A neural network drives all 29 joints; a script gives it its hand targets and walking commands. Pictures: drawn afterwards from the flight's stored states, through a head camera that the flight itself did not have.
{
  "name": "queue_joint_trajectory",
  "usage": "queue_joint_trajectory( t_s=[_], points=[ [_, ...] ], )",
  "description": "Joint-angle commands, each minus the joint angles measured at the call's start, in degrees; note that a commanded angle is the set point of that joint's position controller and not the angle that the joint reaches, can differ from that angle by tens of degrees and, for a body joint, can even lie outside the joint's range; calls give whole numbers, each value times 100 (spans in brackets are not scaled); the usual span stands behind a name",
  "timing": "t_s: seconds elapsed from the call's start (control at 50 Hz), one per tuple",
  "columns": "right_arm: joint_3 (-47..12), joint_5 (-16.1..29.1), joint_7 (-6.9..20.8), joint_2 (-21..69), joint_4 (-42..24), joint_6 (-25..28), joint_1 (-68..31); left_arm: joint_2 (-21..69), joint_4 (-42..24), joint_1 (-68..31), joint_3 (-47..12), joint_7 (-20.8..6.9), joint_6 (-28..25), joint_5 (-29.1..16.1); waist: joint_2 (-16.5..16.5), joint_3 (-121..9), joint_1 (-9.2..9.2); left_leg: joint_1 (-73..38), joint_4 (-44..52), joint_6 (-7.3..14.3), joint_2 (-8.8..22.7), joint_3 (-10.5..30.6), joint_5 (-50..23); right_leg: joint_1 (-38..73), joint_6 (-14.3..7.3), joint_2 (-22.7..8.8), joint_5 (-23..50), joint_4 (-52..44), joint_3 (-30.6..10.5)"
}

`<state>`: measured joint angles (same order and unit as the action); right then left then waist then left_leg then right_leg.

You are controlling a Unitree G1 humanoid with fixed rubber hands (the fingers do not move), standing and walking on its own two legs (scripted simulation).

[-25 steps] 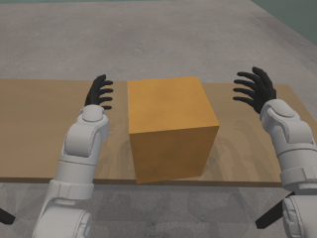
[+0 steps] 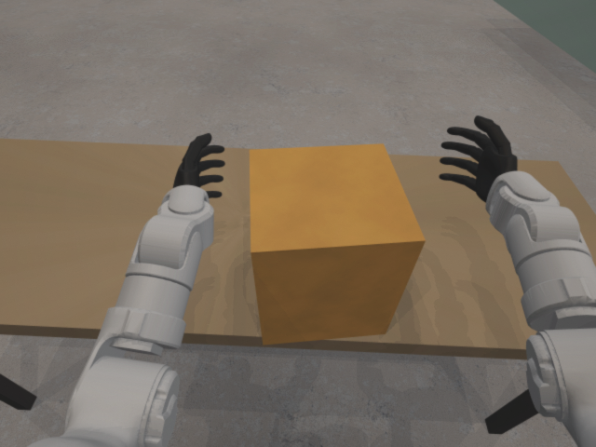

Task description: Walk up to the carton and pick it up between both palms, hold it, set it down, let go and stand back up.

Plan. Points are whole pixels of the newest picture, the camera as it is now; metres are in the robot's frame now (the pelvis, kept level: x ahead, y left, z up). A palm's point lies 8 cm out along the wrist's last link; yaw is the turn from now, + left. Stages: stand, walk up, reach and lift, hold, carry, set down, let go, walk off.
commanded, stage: reach and lift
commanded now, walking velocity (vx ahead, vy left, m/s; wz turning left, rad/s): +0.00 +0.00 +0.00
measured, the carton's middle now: (321, 247) +0.43 +0.03 +0.01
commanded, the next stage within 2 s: none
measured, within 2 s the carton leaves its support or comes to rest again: neither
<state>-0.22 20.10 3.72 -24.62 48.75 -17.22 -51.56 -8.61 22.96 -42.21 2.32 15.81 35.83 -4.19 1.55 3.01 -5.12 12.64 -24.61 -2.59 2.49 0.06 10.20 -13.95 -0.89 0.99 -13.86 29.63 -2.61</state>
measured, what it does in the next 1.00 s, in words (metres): stands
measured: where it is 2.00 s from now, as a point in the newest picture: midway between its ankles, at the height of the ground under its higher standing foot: outside the picture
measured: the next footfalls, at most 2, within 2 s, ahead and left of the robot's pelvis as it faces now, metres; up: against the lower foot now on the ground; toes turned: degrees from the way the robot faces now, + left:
none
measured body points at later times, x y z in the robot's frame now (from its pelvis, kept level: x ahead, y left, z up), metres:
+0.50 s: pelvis +0.01 +0.00 +0.00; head +0.06 +0.00 +0.45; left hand +0.39 +0.18 +0.05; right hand +0.48 -0.17 +0.10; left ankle +0.03 +0.16 -0.74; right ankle +0.02 -0.11 -0.74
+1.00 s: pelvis +0.02 +0.00 +0.00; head +0.07 -0.01 +0.45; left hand +0.39 +0.17 +0.04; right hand +0.48 -0.14 +0.09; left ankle +0.03 +0.16 -0.74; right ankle +0.02 -0.11 -0.74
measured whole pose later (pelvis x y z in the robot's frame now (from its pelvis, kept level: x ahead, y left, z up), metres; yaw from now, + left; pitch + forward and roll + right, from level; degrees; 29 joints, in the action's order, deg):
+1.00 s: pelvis +0.02 +0.00 +0.00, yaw +0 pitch +8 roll +1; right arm -1.4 19.9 2.6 -15.3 63.9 7.7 -50.7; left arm 1.7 38.8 -30.4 4.9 14.4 -1.3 -3.7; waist 0.1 -1.0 -6.1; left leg 22.2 -24.6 -3.1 2.8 0.1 10.1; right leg -23.5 -0.9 1.3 -13.7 29.5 -2.6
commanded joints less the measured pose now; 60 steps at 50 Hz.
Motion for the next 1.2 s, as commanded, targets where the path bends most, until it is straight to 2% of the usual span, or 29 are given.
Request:
queue_joint_trajectory(
  t_s=[0.0, 0.06, 0.12, 0.3, 0.36, 0.46, 0.52, 0.6, 0.7, 0.86, 1.0, 1.18],
  points=[
    [-487, 385, 147, -899, -299, 511, -2370, -320, -259, -2078, 978, -85, -644, -118, 64, -2979, -870, -25, 225, 44, -246, -391, -1269, 700, -72, 348, 1459, -916, 129],
    [-548, 322, 176, -747, 7, 685, -2190, -227, -141, -1935, 1014, -114, -974, 30, 43, -2897, -925, -28, 217, 42, -230, -391, -1249, 630, -67, 349, 1343, -903, 127],
    [-548, 259, 186, -604, 13, 938, -2110, -114, -229, -1824, 958, -116, -1353, 109, 16, -3119, -909, -49, 139, 25, -222, -369, -1343, 558, -72, 368, 1400, -861, 139],
    [-550, -66, 193, -249, 707, 1764, -1924, 214, 547, -1557, 753, -157, -2693, 266, -22, -3499, -911, 198, -38, -35, -186, -369, -1319, 205, -71, 358, 1263, -760, 164],
    [-549, -160, 140, -154, 839, 2121, -1856, 397, 741, -1347, 671, -179, -3149, 339, -120, -3889, -908, 157, -178, -121, -178, -384, -1659, 163, -84, 372, 1577, -702, 188],
    [-586, -284, 11, -147, 800, 2616, -1880, 456, 768, -1055, 722, -204, -3636, 475, -66, -4475, -884, 105, -369, -176, -186, -412, -2278, 296, -32, 384, 2286, -613, 181],
    [-652, -329, -54, -92, 845, 2716, -1884, 522, 944, -851, 732, -233, -3740, 470, 157, -4438, -879, 249, -363, -122, -192, -413, -2306, 402, 34, 361, 2506, -595, 153],
    [-696, -351, -108, -41, 748, 2820, -1825, 544, 815, -665, 789, -266, -3862, 425, 352, -4638, -887, 341, -360, -85, -203, -441, -2510, 579, 103, 348, 2945, -538, 112],
    [-697, -344, -141, 91, 708, 2872, -1776, 650, 641, -615, 798, -279, -3946, 443, 352, -4722, -845, 410, -348, -72, -212, -446, -2626, 639, 137, 323, 3181, -500, 102],
    [-591, -509, -177, 598, 724, 2793, -1940, 1114, 621, -834, 808, -279, -4044, 607, 350, -4540, -764, 436, -313, -46, -195, -438, -2459, 439, 110, 296, 2762, -580, 96],
    [-283, -862, -358, 878, 810, 2668, -2102, 1277, 850, -1149, 880, -199, -3984, 851, 287, -4297, -622, 360, -281, -54, -176, -418, -2134, 136, 64, 303, 2137, -709, 122],
    [-173, -894, -548, 1065, 739, 2568, -2172, 1553, 715, -1398, 675, -75, -3934, 776, 176, -4373, -537, 19, -422, -167, -142, -398, -2376, -157, -19, 386, 1921, -728, 216]
  ],
)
